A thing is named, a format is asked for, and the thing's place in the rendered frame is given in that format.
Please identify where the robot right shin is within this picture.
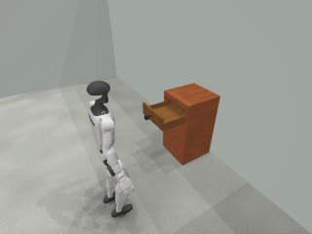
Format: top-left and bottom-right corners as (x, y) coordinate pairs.
(115, 188), (129, 213)

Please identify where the drawer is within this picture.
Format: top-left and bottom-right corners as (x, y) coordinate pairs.
(142, 99), (187, 132)

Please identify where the handle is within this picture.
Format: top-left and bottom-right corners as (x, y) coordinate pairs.
(144, 115), (152, 120)

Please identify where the robot right forearm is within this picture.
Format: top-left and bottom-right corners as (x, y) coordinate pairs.
(106, 150), (127, 181)

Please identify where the robot right upper arm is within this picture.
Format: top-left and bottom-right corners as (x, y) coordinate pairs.
(99, 116), (116, 158)

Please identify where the right robot hand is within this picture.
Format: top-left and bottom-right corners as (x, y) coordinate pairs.
(119, 177), (136, 196)

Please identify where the robot left shin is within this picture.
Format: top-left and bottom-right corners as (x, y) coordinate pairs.
(105, 170), (117, 198)

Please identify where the robot left upper arm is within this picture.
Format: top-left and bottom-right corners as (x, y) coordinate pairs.
(89, 100), (95, 125)

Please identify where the robot shin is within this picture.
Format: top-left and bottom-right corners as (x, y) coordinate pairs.
(115, 188), (129, 213)
(105, 170), (117, 198)

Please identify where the cabinet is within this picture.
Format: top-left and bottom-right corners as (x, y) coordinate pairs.
(163, 83), (220, 166)

